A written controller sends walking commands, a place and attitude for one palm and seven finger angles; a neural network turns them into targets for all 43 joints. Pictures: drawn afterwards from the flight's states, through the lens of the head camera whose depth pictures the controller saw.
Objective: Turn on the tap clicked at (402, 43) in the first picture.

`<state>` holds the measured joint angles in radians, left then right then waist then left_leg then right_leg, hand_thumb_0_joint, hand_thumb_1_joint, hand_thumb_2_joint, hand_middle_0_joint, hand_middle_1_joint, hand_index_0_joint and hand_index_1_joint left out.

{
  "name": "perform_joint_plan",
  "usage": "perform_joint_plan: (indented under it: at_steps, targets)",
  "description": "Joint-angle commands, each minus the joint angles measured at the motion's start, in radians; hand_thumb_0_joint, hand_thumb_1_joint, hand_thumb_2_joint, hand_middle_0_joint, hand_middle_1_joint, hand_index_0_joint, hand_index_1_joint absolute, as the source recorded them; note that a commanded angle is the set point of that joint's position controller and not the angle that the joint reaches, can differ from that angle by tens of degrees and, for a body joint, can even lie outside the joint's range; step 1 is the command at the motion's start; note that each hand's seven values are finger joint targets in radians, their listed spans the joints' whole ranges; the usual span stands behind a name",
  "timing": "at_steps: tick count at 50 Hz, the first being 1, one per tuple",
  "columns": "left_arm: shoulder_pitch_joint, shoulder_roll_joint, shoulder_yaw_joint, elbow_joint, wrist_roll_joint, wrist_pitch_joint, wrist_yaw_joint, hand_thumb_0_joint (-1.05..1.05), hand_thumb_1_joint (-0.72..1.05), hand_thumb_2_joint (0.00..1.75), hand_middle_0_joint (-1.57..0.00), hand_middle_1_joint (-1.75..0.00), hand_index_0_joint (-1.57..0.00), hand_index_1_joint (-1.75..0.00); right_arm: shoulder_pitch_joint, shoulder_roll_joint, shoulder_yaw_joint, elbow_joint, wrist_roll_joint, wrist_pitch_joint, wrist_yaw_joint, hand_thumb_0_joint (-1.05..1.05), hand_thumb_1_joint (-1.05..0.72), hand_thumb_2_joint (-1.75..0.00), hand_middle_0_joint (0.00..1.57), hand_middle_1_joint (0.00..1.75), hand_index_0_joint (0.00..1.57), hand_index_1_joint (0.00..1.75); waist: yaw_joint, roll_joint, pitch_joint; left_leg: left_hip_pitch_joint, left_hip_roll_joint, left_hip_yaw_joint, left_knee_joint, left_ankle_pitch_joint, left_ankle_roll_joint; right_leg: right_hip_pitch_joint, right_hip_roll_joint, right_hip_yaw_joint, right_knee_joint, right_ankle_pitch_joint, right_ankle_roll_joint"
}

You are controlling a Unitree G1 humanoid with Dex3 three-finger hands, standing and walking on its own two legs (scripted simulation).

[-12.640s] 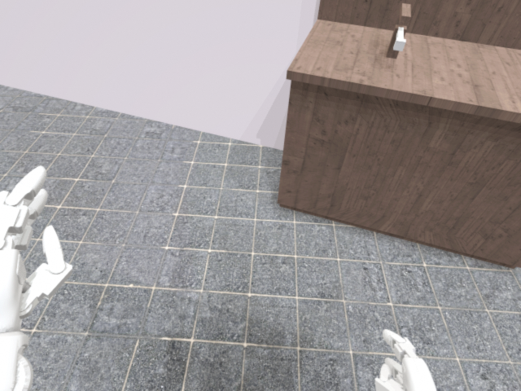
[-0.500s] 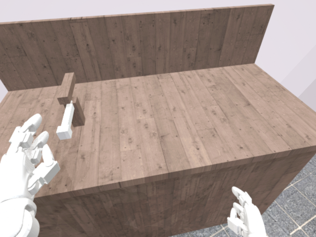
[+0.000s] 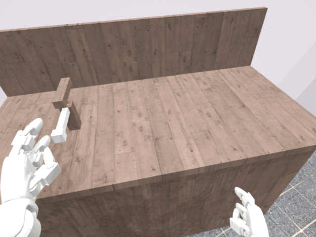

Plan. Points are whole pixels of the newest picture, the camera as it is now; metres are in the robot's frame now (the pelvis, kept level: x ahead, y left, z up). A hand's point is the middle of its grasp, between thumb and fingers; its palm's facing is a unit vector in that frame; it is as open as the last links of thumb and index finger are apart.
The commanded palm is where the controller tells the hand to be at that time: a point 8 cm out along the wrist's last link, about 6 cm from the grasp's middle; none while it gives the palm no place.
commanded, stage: reach beside the lever's end, fingers flat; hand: left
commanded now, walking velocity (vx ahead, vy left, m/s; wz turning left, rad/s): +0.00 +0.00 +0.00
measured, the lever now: (59, 135) +0.31 +0.32 +0.11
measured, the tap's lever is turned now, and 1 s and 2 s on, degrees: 0 0 0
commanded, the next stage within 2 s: none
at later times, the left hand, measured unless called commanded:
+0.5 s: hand (50, 162) +0.20 +0.26 +0.16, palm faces +0.49 -0.86 -0.11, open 7.4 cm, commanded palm +0.15 +0.30 +0.16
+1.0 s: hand (47, 153) +0.23 +0.29 +0.14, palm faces +0.52 -0.85 -0.11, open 7.5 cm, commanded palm +0.18 +0.33 +0.14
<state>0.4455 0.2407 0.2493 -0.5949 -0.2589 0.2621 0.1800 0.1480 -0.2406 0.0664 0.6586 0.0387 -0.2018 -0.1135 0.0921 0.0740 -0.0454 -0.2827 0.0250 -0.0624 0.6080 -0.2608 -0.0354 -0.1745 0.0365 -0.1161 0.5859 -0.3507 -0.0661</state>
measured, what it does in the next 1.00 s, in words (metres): stands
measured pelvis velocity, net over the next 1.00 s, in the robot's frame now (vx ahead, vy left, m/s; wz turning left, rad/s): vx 0.00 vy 0.02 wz -0.02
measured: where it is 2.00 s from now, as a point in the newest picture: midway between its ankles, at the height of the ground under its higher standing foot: outside the picture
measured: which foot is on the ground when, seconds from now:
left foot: down 0.00-1.00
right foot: down 0.00-1.00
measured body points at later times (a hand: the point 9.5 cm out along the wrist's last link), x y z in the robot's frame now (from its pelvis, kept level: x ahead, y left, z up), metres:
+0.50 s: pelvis +0.00 +0.00 +0.00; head -0.03 -0.02 +0.45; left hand +0.17 +0.30 +0.17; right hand +0.21 -0.21 -0.06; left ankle +0.05 +0.14 -0.73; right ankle -0.01 -0.07 -0.73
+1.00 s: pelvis +0.00 +0.02 +0.00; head -0.02 +0.00 +0.45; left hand +0.20 +0.33 +0.15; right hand +0.21 -0.20 -0.07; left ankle +0.05 +0.15 -0.73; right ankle -0.01 -0.07 -0.73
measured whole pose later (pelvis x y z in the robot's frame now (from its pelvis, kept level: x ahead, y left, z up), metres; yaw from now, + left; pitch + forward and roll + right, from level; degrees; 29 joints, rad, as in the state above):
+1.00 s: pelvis +0.00 +0.02 +0.00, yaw -1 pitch -2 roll +0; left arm 0.26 0.27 0.35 -0.28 -0.25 0.17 0.16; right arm 0.15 -0.23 0.06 0.68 0.04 -0.20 -0.12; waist 0.07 0.05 -0.02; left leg -0.29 0.01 -0.04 0.57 -0.24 -0.01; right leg -0.19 0.02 -0.09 0.55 -0.32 -0.04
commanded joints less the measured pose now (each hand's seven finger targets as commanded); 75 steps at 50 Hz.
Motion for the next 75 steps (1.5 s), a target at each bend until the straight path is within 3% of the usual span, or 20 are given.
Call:
perform_joint_plan:
  at_steps: [1, 9, 12, 13, 15, 18, 21, 23, 24, 27, 33, 35, 48, 50, 52, 58, 63, 67, 70, 75]
  targets:
    - [-0.123, 0.147, 0.088, -0.216, 0.010, -0.078, 0.011, 0.00, 0.90, 0.90, -0.20, -0.30, -0.20, -0.30, -0.185, -0.091, -0.037, -0.181, 0.004, -0.069, -0.007, 0.00, -0.90, -0.90, 0.20, 0.30, 0.20, 0.30, 0.004, -0.044, -0.045, 0.091, -0.019, 0.019, -0.040, 0.109, 0.064, -0.116, -0.075, 0.087, -0.177, 0.157, 0.056]
    - [-0.141, 0.152, 0.110, -0.151, 0.007, -0.087, 0.012, 0.00, 0.90, 0.90, -0.20, -0.30, -0.20, -0.30, -0.180, -0.090, -0.040, -0.169, 0.007, -0.068, -0.013, 0.00, -0.90, -0.90, 0.20, 0.30, 0.20, 0.30, 0.002, -0.063, -0.025, 0.081, -0.023, 0.017, -0.049, 0.092, 0.064, -0.125, -0.070, 0.089, -0.183, 0.140, 0.058]
    - [-0.152, 0.178, 0.143, -0.109, -0.006, -0.089, 0.001, 0.00, 0.90, 0.90, -0.20, -0.30, -0.20, -0.30, -0.174, -0.096, -0.044, -0.164, 0.006, -0.068, -0.019, 0.00, -0.90, -0.90, 0.20, 0.30, 0.20, 0.30, 0.001, -0.075, -0.033, 0.071, -0.022, 0.020, -0.044, 0.096, 0.065, -0.116, -0.074, 0.102, -0.188, 0.150, 0.063]
    - [-0.176, 0.203, 0.165, -0.110, -0.001, -0.095, 0.003, 0.00, 0.90, 0.90, -0.20, -0.30, -0.20, -0.30, -0.184, -0.094, -0.044, -0.154, 0.012, -0.067, -0.020, 0.00, -0.90, -0.90, 0.20, 0.30, 0.20, 0.30, 0.002, -0.045, -0.032, 0.084, -0.024, 0.021, -0.049, 0.091, 0.063, -0.117, -0.072, 0.102, -0.193, 0.130, 0.059]
    - [-0.208, 0.174, 0.129, -0.112, 0.003, -0.109, -0.003, 0.00, 0.90, 0.90, -0.20, -0.30, -0.20, -0.30, -0.178, -0.092, -0.042, -0.164, 0.009, -0.075, -0.019, 0.00, -0.90, -0.90, 0.20, 0.30, 0.20, 0.30, -0.005, -0.032, -0.031, 0.084, -0.024, 0.019, -0.049, 0.088, 0.063, -0.130, -0.073, 0.098, -0.188, 0.130, 0.057]
    - [-0.204, 0.196, 0.149, -0.096, 0.001, -0.130, -0.013, 0.00, 0.90, 0.90, -0.20, -0.30, -0.20, -0.30, -0.178, -0.094, -0.043, -0.153, 0.008, -0.087, -0.020, 0.00, -0.90, -0.90, 0.20, 0.30, 0.20, 0.30, -0.002, -0.007, -0.043, 0.090, -0.027, 0.017, -0.054, 0.083, 0.061, -0.125, -0.069, 0.095, -0.182, 0.127, 0.055]
    - [-0.241, 0.176, 0.127, -0.066, -0.001, -0.138, -0.022, 0.00, 0.90, 0.90, -0.20, -0.30, -0.20, -0.30, -0.170, -0.099, -0.045, -0.155, 0.006, -0.094, -0.021, 0.00, -0.90, -0.90, 0.20, 0.30, 0.20, 0.30, -0.009, -0.030, -0.052, 0.089, -0.026, 0.015, -0.058, 0.086, 0.064, -0.126, -0.068, 0.093, -0.179, 0.138, 0.056]
    - [-0.207, 0.217, 0.178, -0.045, -0.001, -0.136, -0.018, 0.00, 0.90, 0.90, -0.20, -0.30, -0.20, -0.30, -0.173, -0.100, -0.048, -0.147, 0.010, -0.091, -0.022, 0.00, -0.90, -0.90, 0.20, 0.30, 0.20, 0.30, 0.004, -0.029, -0.063, 0.089, -0.028, 0.017, -0.065, 0.096, 0.061, -0.106, -0.066, 0.091, -0.176, 0.148, 0.054]
    - [-0.215, 0.184, 0.148, -0.046, 0.002, -0.133, -0.020, 0.00, 0.90, 0.90, -0.20, -0.30, -0.20, -0.30, -0.167, -0.095, -0.046, -0.155, 0.008, -0.088, -0.020, 0.00, -0.90, -0.90, 0.20, 0.30, 0.20, 0.30, 0.001, -0.022, -0.062, 0.088, -0.028, 0.018, -0.069, 0.102, 0.060, -0.111, -0.066, 0.083, -0.167, 0.162, 0.053]
    - [-0.246, 0.204, 0.171, -0.016, -0.003, -0.133, -0.020, 0.00, 0.90, 0.90, -0.20, -0.29, -0.20, -0.29, -0.162, -0.102, -0.050, -0.151, 0.007, -0.084, -0.023, 0.00, -0.90, -0.90, 0.20, 0.30, 0.20, 0.30, -0.003, -0.056, -0.066, 0.087, -0.025, 0.018, -0.071, 0.108, 0.063, -0.110, -0.061, 0.081, -0.169, 0.168, 0.056]
    - [-0.316, 0.207, 0.155, -0.001, 0.018, -0.153, -0.002, 0.00, 0.90, 0.90, -0.19, -0.28, -0.19, -0.28, -0.179, -0.099, -0.044, -0.142, 0.006, -0.085, -0.025, 0.00, -0.90, -0.90, 0.20, 0.30, 0.20, 0.30, -0.010, -0.007, -0.053, 0.099, -0.030, 0.010, -0.088, 0.058, 0.060, -0.127, -0.055, 0.077, -0.176, 0.095, 0.049]
    - [-0.336, 0.190, 0.137, 0.025, 0.022, -0.154, -0.002, 0.00, 0.90, 0.90, -0.19, -0.27, -0.19, -0.27, -0.165, -0.102, -0.044, -0.144, 0.002, -0.082, -0.025, 0.00, -0.90, -0.90, 0.20, 0.30, 0.20, 0.30, -0.017, -0.035, -0.069, 0.098, -0.029, 0.007, -0.091, 0.070, 0.061, -0.122, -0.054, 0.074, -0.169, 0.115, 0.049]
    - [-0.352, 0.237, 0.205, 0.089, 0.024, -0.177, -0.014, 0.00, 0.90, 0.90, -0.18, -0.24, -0.18, -0.24, -0.161, -0.103, -0.051, -0.137, 0.002, -0.052, -0.020, 0.00, -0.90, -0.90, 0.20, 0.30, 0.20, 0.30, -0.011, -0.003, -0.107, 0.124, -0.024, 0.013, -0.102, 0.158, 0.054, -0.086, -0.043, 0.064, -0.148, 0.213, 0.041]
    - [-0.339, 0.203, 0.174, 0.100, 0.026, -0.185, -0.022, 0.00, 0.90, 0.90, -0.18, -0.23, -0.18, -0.23, -0.141, -0.104, -0.053, -0.142, 0.000, -0.053, -0.016, 0.00, -0.90, -0.90, 0.20, 0.30, 0.20, 0.30, -0.016, 0.009, -0.108, 0.121, -0.023, 0.011, -0.100, 0.172, 0.051, -0.091, -0.043, 0.060, -0.140, 0.230, 0.039]
    - [-0.328, 0.223, 0.199, 0.128, 0.016, -0.188, -0.030, 0.00, 0.90, 0.90, -0.18, -0.23, -0.18, -0.23, -0.137, -0.110, -0.057, -0.139, 0.000, -0.051, -0.019, 0.00, -0.90, -0.90, 0.20, 0.30, 0.20, 0.30, -0.014, -0.038, -0.109, 0.107, -0.022, 0.012, -0.099, 0.168, 0.054, -0.087, -0.042, 0.060, -0.144, 0.229, 0.043]
    - [-0.425, 0.255, 0.219, 0.170, 0.020, -0.209, -0.033, 0.00, 0.90, 0.90, -0.17, -0.21, -0.17, -0.21, -0.155, -0.107, -0.055, -0.122, 0.006, -0.048, -0.027, 0.00, -0.90, -0.90, 0.20, 0.30, 0.20, 0.30, -0.024, -0.009, -0.083, 0.104, -0.029, 0.010, -0.106, 0.112, 0.056, -0.109, -0.042, 0.070, -0.158, 0.168, 0.042]
    - [-0.450, 0.283, 0.238, 0.227, 0.025, -0.232, -0.047, 0.00, 0.90, 0.90, -0.17, -0.20, -0.17, -0.20, -0.148, -0.111, -0.058, -0.113, 0.004, -0.049, -0.026, 0.00, -0.90, -0.90, 0.20, 0.30, 0.20, 0.30, -0.024, 0.022, -0.117, 0.107, -0.032, 0.013, -0.101, 0.122, 0.056, -0.097, -0.041, 0.073, -0.151, 0.180, 0.039]
    - [-0.480, 0.289, 0.245, 0.311, 0.011, -0.238, -0.069, 0.00, 0.90, 0.90, -0.16, -0.19, -0.16, -0.19, -0.133, -0.121, -0.063, -0.112, 0.006, -0.048, -0.027, 0.00, -0.90, -0.90, 0.20, 0.30, 0.20, 0.30, -0.030, -0.033, -0.105, 0.079, -0.031, 0.013, -0.099, 0.107, 0.059, -0.109, -0.039, 0.073, -0.155, 0.173, 0.044]
    - [-0.551, 0.317, 0.258, 0.347, 0.017, -0.243, -0.075, 0.00, 0.90, 0.90, -0.16, -0.18, -0.16, -0.18, -0.129, -0.123, -0.063, -0.106, 0.010, -0.043, -0.028, 0.00, -0.90, -0.90, 0.20, 0.30, 0.20, 0.30, -0.035, -0.002, -0.101, 0.076, -0.033, 0.013, -0.098, 0.091, 0.060, -0.117, -0.040, 0.076, -0.154, 0.159, 0.042]
    - [-0.568, 0.337, 0.275, 0.411, 0.021, -0.266, -0.083, 0.00, 0.90, 0.90, -0.16, -0.17, -0.16, -0.17, -0.115, -0.130, -0.068, -0.105, 0.007, -0.044, -0.027, 0.00, -0.90, -0.90, 0.20, 0.30, 0.20, 0.30, -0.036, -0.019, -0.128, 0.065, -0.038, 0.017, -0.086, 0.093, 0.065, -0.115, -0.038, 0.080, -0.150, 0.164, 0.045]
